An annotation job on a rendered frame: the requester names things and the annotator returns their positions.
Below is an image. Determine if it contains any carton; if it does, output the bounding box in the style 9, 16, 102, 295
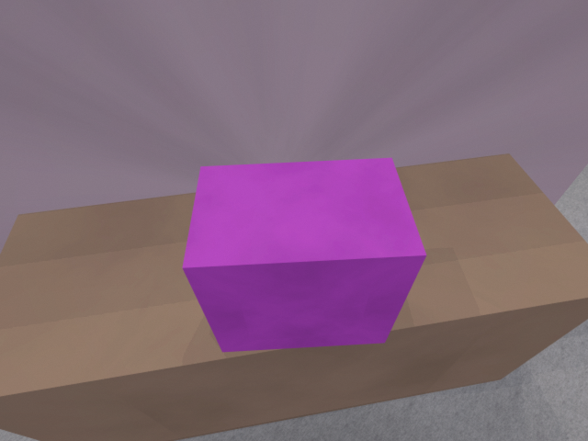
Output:
182, 158, 426, 352

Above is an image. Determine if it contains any pedestal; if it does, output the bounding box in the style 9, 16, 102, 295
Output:
0, 153, 588, 441

